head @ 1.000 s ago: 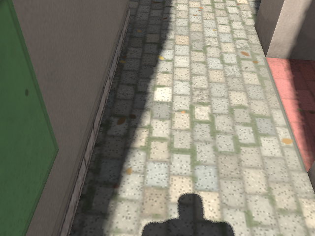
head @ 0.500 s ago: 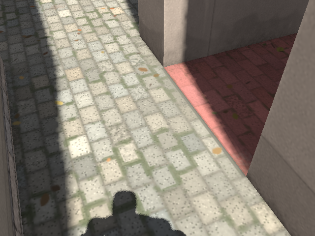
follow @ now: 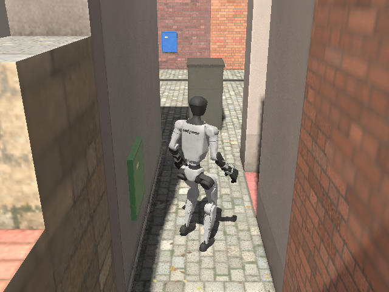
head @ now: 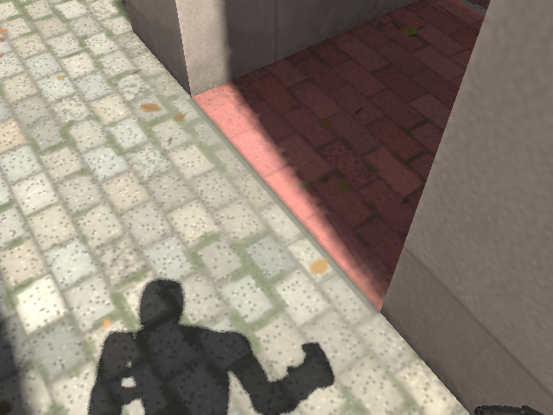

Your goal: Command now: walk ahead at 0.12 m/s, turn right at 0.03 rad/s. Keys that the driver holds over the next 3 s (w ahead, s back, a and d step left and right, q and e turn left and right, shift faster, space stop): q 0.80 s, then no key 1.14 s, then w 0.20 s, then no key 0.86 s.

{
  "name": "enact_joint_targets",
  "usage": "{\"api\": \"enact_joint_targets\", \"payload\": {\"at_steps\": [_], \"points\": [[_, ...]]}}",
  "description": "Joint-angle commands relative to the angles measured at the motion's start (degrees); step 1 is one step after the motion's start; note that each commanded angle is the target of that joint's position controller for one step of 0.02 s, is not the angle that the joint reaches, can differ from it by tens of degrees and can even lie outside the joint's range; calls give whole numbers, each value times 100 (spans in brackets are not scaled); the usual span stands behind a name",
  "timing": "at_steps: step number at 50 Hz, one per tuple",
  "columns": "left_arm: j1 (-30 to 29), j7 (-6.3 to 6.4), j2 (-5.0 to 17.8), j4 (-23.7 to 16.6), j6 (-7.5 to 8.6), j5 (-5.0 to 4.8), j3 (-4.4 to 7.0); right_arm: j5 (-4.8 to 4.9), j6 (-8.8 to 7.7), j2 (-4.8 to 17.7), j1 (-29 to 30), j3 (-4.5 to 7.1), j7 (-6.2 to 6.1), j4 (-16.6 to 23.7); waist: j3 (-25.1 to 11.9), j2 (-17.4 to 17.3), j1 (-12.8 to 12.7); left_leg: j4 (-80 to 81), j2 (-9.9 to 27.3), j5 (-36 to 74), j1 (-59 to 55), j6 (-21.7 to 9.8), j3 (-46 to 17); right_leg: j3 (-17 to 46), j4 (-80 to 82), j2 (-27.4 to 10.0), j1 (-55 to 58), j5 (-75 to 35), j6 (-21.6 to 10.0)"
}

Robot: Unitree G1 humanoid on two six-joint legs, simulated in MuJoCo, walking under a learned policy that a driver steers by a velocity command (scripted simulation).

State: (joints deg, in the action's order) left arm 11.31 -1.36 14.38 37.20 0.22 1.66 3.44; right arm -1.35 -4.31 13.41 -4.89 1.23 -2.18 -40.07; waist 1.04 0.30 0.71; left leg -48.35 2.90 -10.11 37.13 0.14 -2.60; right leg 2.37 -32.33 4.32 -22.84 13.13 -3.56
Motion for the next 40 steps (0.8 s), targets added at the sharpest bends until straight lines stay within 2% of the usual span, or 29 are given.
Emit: {"api": "enact_joint_targets", "payload": {"at_steps": [1, 2, 3, 4, 5, 6, 7, 8, 9, 10, 11, 13, 16, 18, 20, 22, 23, 24, 25, 26, 27, 28, 29, 30, 31, 32, 34, 36, 40], "points": [[-212, 32, 521, -315, 141, 4, 117, -36, -1, 99, -815, 49, 162, -168, -1255, 554, 386, 943, -456, 1369, -2488, -199, 443, 219, 406, -1183, -492, -2244, -675], [-216, 47, 357, -314, 155, 9, 64, -65, 18, 92, -661, 77, 151, -95, -1114, 582, 377, 1103, -513, 1363, -2613, -280, 442, 188, 300, -1081, -577, -1572, -461], [-207, 104, 275, -338, 186, 50, 24, -109, 17, 159, -510, 124, 119, -11, -955, 380, 339, 1198, -477, 2045, -2739, -359, 313, 123, 95, -904, -695, -611, -211], [9, 107, 166, -462, 229, 151, 13, -55, 26, 368, -369, 195, 129, 169, -1003, 131, 96, 1261, -112, 2857, -2868, -493, -180, 79, -141, -665, -712, 261, 35], [390, 136, 261, -553, 242, 135, 41, 5, 75, 719, 3, 282, 102, 305, -923, -660, -291, 1583, 320, 2775, -2627, -831, -850, -60, -640, -495, -495, 686, 260], [380, 201, 367, -626, 223, 71, 70, 34, 134, 653, 259, 290, 86, 447, -879, -1234, -367, 1856, 405, 2125, -2353, -999, -1245, -160, -880, -471, -362, 877, 394], [228, 258, 475, -696, 208, -1, 116, 63, 197, 492, 338, 274, 77, 554, -775, -1285, -331, 1917, 338, 1604, -2205, -984, -1392, -204, -890, -496, -372, 781, 397], [78, 276, 470, -765, 154, -22, 118, 82, 243, 406, 286, 261, 85, 632, -781, -1035, -257, 1932, 254, 1201, -2038, -961, -1484, -225, -834, -492, -242, 585, 361], [19, 274, 462, -786, 114, -48, 128, 128, 280, 519, 78, 328, 109, 705, -763, -540, -177, 1874, 163, 1071, -1854, -934, -1500, -241, -822, -509, -73, 403, 270], [-2, 256, 393, -821, 79, -36, 125, 137, 303, 606, -5, 376, 111, 751, -842, -304, -173, 1768, 61, 1068, -1775, -914, -1464, -232, -802, -528, 83, 255, 233], [37, 273, 341, -802, 19, -55, 117, 147, 339, 549, -100, 358, 160, 777, -970, -87, -177, 1656, 16, 1104, -1776, -893, -1392, -305, -834, -562, 259, 162, 195], [59, 312, 302, -765, -15, -55, 101, 178, 436, 413, 93, 332, 172, 967, -1003, 16, -200, 1278, -267, 1484, -1627, -826, -1155, -229, -739, -654, 447, -180, 134], [28, 384, 711, -726, -64, -28, 217, 157, 515, 341, 12, 315, 240, 1077, -875, 924, -59, 225, -674, 1252, -778, -419, -398, 607, -106, -1614, 1035, -1733, -434], [-165, 473, 683, -724, -44, -165, 224, 142, 529, 333, -187, 334, 282, 995, -805, 1171, 39, -440, -614, 155, -443, -245, -92, 1027, -7, -2334, 1221, -2743, -809], [-482, 542, 704, -765, 7, -253, 220, 144, 551, 205, -327, 331, 307, 916, -554, 1129, 143, -933, -511, -1102, -408, -185, 119, 963, 114, -2699, 1055, -3162, -889], [-475, 495, 873, -730, 27, -278, 288, 171, 537, 117, -319, 326, 340, 898, -366, 794, 141, -358, -459, -1351, -758, -269, 397, 381, 6, -2448, 937, -2989, -608], [-633, 473, 994, -760, 8, -300, 338, 208, 530, 176, -478, 367, 362, 798, -339, 661, 239, 327, -578, -823, -1371, -342, 600, -92, -234, -2111, 635, -2765, -398], [-546, 470, 978, -771, 15, -291, 353, 202, 512, 368, -714, 465, 373, 693, -436, 406, 263, 806, -761, 380, -1990, -461, 589, -562, -918, -1705, 433, -2663, -170], [-431, 547, 822, -892, 23, -216, 342, 142, 454, 910, -1049, 655, 337, 678, -431, -617, 264, 1361, -400, 3041, -2658, -849, -565, -1094, -2510, -1118, -338, -1517, 309], [-425, 522, 531, -1159, 12, -119, 202, 91, 363, 1459, -1021, 703, 329, 880, -856, -2170, 125, 2185, 1142, 5148, -3306, -2043, -3560, -466, -4769, -232, -1596, 2703, 733], [-256, 483, 583, -1050, -18, -185, 177, 26, 250, 1258, -893, 553, 388, 1029, -1699, -1213, 154, 2417, 1498, 3982, -3625, -2322, -3987, 627, -5505, -383, -1664, 2640, 753], [-487, 531, 616, -944, -39, -308, 179, -14, 222, 1194, -698, 578, 309, 1001, -1309, -687, 157, 2526, 1416, 2794, -3266, -2210, -3599, 625, -5543, -443, -1885, 2182, 759], [-603, 610, 593, -895, -60, -281, 178, 112, 271, 1061, -532, 536, 216, 957, -857, -186, 83, 2629, 1137, 1798, -2906, -1885, -3192, 586, -5299, -543, -2019, 1808, 748], [-685, 680, 653, -878, -81, -234, 205, 208, 337, 931, -382, 484, 132, 945, -641, -136, -7, 2762, 934, 1266, -2608, -1597, -2918, 596, -4982, -634, -1943, 1455, 730], [-662, 675, 669, -872, -86, -244, 232, 234, 396, 892, -301, 462, 64, 944, -588, -320, -121, 2887, 680, 869, -2350, -1406, -2666, 557, -4720, -651, -1663, 1173, 708], [-672, 643, 579, -831, -58, -189, 240, 248, 439, 903, -363, 489, -2, 883, -625, -383, -121, 2940, 522, 865, -2381, -1324, -2525, 497, -4519, -593, -1583, 964, 725], [-850, 589, 266, -847, -49, -221, 159, 257, 532, 907, -543, 515, -88, 824, -861, -194, -54, 2790, 478, 1986, -3002, -1264, -2255, 389, -3823, -514, -1651, 839, 848], [-917, 569, 153, -782, -22, -227, 106, 236, 583, 1004, -744, 579, -145, 728, -1086, -245, 15, 2736, 405, 2155, -3277, -1216, -2151, 405, -3237, -434, -1498, 835, 952], [-934, 544, 269, -574, 73, -263, 164, 191, 671, 1081, -540, 646, -181, 775, -650, -805, -3, 3154, 110, -239, -2650, -1009, -2337, 387, -2069, -264, -1041, 500, 900]]}}
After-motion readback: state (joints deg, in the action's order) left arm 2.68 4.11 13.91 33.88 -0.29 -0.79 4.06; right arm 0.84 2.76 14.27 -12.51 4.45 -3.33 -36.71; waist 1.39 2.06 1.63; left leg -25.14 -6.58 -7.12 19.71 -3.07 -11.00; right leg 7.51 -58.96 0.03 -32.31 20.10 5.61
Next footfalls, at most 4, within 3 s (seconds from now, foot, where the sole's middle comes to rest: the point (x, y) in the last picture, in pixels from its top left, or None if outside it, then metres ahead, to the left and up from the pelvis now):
0.06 left None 0.13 0.15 -0.77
1.00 right None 0.20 -0.06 -0.77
1.32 left None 0.06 0.13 -0.77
2.50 right None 0.31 0.00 -0.77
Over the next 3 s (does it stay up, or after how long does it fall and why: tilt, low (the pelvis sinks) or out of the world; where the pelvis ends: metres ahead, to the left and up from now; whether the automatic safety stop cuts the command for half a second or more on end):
stays up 0.19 0.03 0.00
